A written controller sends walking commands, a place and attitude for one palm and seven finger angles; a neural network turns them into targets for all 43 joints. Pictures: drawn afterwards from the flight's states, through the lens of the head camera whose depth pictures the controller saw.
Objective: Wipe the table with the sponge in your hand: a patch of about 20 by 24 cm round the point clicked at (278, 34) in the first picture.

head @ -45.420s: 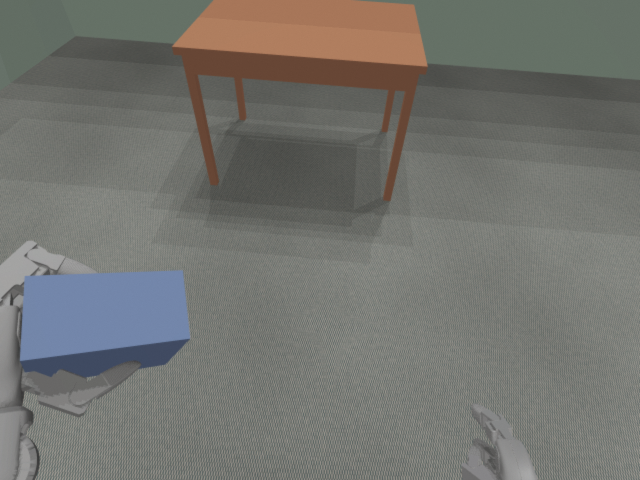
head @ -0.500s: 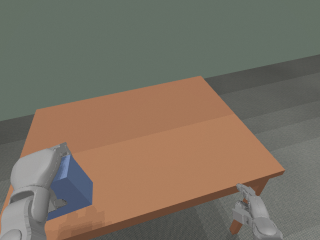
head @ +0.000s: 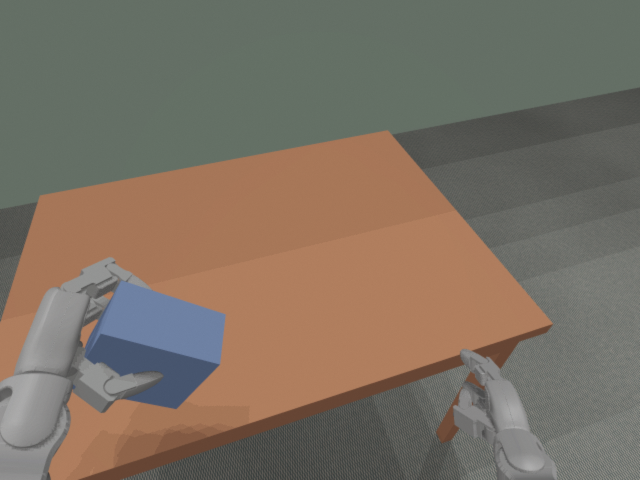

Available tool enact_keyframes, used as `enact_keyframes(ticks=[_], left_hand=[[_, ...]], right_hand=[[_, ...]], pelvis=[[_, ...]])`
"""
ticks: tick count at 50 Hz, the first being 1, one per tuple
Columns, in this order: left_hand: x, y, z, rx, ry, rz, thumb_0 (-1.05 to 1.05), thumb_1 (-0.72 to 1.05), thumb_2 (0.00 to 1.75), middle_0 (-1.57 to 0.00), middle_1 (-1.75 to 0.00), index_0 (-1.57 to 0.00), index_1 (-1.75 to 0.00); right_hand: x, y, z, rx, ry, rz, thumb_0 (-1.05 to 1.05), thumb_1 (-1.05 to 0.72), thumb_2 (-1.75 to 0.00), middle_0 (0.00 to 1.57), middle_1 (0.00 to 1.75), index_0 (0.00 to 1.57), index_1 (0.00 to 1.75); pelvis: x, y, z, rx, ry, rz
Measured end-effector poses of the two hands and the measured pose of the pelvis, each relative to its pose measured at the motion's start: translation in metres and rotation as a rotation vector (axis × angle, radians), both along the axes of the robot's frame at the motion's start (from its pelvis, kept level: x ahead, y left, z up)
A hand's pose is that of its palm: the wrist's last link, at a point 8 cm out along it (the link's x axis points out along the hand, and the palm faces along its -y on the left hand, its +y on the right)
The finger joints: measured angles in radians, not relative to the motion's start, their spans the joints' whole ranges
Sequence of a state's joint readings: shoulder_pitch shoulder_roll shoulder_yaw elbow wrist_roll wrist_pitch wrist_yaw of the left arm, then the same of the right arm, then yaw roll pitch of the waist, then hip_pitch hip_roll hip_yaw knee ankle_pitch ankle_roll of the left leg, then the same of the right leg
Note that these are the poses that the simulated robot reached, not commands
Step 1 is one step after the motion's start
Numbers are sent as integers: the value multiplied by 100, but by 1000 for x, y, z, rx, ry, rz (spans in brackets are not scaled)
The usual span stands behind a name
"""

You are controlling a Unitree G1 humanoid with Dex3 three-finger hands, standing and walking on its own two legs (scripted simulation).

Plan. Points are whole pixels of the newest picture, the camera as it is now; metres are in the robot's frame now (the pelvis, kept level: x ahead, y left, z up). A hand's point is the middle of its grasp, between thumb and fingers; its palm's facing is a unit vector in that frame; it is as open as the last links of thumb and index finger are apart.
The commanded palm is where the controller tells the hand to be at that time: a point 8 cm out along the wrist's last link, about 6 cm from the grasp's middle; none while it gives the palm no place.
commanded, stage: step back with the hand held close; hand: left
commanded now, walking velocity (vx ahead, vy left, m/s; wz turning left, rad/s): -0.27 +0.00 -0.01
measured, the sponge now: (168, 353) +0.22 +0.22 +0.07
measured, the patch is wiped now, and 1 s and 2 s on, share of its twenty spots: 1.00 1.00 1.00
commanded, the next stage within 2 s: stop stepping back and stand still in 1.38 s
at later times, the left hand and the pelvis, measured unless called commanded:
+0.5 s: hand (86, 349) +0.18 +0.26 +0.14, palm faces +0.34 -0.86 -0.37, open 10.7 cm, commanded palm +0.13 +0.30 +0.17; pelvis -0.03 +0.02 -0.02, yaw +0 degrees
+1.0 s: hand (70, 390) +0.14 +0.24 +0.15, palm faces +0.32 -0.89 -0.33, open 10.7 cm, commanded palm +0.07 +0.30 +0.17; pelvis -0.08 +0.02 -0.02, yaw +2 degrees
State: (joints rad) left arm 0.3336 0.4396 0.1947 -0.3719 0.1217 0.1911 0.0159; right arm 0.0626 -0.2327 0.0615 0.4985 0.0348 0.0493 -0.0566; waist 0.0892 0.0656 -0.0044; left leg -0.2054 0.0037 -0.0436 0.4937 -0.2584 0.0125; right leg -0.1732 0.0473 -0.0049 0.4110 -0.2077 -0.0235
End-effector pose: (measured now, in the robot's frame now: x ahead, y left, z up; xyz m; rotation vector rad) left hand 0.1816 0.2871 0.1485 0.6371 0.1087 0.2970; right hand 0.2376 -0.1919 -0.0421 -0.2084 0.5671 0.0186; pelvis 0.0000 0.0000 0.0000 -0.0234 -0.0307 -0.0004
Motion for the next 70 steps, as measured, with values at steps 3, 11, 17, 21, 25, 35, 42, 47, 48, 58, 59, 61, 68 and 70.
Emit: enact_keyframes(ticks=[3, 11, 17, 21, 25, 35, 42, 47, 48, 58, 59, 61, 68, 70], left_hand=[[2, -5, 0, -151, -137, -53, 0, -55, 104, -68, -129, -68, -129], [-11, 5, 27, -122, -314, -150, 0, -55, 104, -68, -129, -68, -129], [-21, 28, 24, -87, -316, -72, 0, -56, 104, -68, -129, -68, -129], [-27, 26, 11, -134, -314, -42, 0, -56, 104, -68, -129, -68, -129], [-35, 15, 7, -159, -343, -77, 0, -56, 104, -68, -129, -68, -129], [-63, 27, 25, -44, -424, -97, 0, -56, 104, -68, -129, -69, -129], [-68, 21, 17, -94, -433, -25, 0, -56, 104, -68, -129, -69, -129], [-69, 2, 11, -176, -442, -91, 0, -56, 104, -68, -129, -69, -130], [-71, 0, 12, -183, -441, -110, 0, -56, 104, -68, -129, -69, -129], [-110, 33, 20, -32, -363, -99, 0, -57, 105, -68, -129, -69, -129], [-115, 33, 21, -40, -359, -80, -1, -57, 105, -68, -129, -69, -129], [-124, 29, 24, -67, -369, -56, -1, -56, 105, -68, -129, -69, -129], [-152, -10, 25, -147, -431, -131, -1, -56, 105, -68, -130, -69, -130], [-166, -15, 24, -163, -431, -161, -1, -56, 105, -68, -130, -69, -130]], right_hand=[[-23, -8, -4, -52, 46, -42, 1, -91, -90, 20, 30, 20, 30], [-94, -37, -29, -140, 211, -218, 1, -91, -90, 20, 30, 20, 30], [-124, -35, -41, -123, 238, -257, 1, -91, -90, 20, 30, 20, 30], [-127, -28, -42, -110, 212, -230, 1, -91, -90, 20, 30, 20, 30], [-121, -22, -38, -117, 167, -195, 1, -91, -90, 20, 30, 20, 30], [-108, -17, -24, -145, 72, -161, 1, -90, -90, 20, 30, 20, 30], [-111, -17, -31, -113, 63, -128, 1, -90, -90, 20, 30, 20, 30], [-128, -23, -32, -130, 124, -139, 1, -90, -90, 21, 30, 20, 30], [-132, -24, -31, -136, 138, -147, 1, -90, -90, 21, 30, 20, 30], [-182, -16, -31, -132, 166, -200, 1, -91, -90, 20, 30, 20, 30], [-188, -14, -32, -116, 166, -196, 1, -91, -90, 20, 30, 20, 30], [-199, -10, -33, -90, 163, -181, 1, -91, -90, 20, 30, 20, 30], [-234, -15, -42, -49, 137, -138, 1, -90, -90, 21, 30, 20, 30], [-246, -21, -37, -55, 126, -165, 1, -90, -90, 21, 30, 20, 30]], pelvis=[[-2, 2, -3, -2, 29, 3], [-6, 20, -10, -3, 68, -3], [-13, 26, -11, -4, 66, -10], [-22, 25, -13, -12, 65, -6], [-33, 24, -16, -20, 74, 4], [-48, 25, -21, -20, 76, 5], [-56, 17, -22, -24, 51, 5], [-68, 14, -21, -13, 73, 25], [-71, 15, -20, -6, 81, 29], [-107, 27, -16, 2, 102, -5], [-110, 26, -14, -2, 96, -13], [-117, 24, -12, -6, 83, -24], [-160, 12, -16, -41, 54, -10], [-175, 11, -16, -15, 62, -10]])
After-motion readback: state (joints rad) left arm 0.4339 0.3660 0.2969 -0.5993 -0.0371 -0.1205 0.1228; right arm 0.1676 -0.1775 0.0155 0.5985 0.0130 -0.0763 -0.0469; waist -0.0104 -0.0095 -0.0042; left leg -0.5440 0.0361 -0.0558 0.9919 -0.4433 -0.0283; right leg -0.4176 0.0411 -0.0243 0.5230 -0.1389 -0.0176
